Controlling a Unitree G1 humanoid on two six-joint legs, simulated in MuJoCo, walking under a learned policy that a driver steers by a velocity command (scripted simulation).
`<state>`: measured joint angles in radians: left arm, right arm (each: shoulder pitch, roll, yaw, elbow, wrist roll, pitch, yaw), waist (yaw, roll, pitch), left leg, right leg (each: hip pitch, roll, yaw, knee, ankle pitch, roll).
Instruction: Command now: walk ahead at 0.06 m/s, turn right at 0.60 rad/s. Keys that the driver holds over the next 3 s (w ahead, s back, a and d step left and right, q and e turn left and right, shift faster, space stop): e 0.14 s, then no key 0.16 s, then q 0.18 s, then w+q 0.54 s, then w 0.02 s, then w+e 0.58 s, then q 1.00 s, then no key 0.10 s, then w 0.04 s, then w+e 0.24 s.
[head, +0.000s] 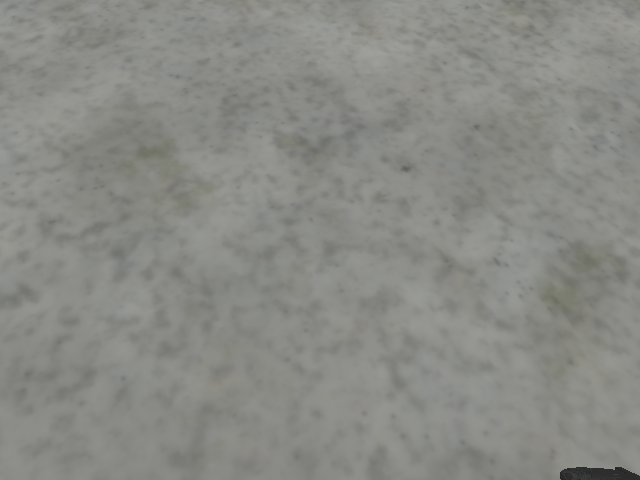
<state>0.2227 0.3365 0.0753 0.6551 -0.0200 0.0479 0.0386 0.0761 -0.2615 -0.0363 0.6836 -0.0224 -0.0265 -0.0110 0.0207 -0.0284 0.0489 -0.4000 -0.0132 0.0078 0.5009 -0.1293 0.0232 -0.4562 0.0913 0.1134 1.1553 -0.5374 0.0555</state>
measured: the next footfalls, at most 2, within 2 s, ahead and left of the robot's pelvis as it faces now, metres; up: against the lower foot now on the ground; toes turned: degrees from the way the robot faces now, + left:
right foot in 0.30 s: +0.04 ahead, -0.15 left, +0.00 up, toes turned -9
left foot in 0.82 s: +0.10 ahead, +0.10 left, +0.00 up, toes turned +8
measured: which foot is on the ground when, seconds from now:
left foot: down 0.00-0.30, up 0.32-0.80, down 0.82-1.00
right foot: up 0.00-0.28, down 0.30-0.82, up 0.84-1.00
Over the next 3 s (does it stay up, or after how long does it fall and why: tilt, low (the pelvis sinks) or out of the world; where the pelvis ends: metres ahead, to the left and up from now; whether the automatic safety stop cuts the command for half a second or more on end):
stays up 0.70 0.15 0.02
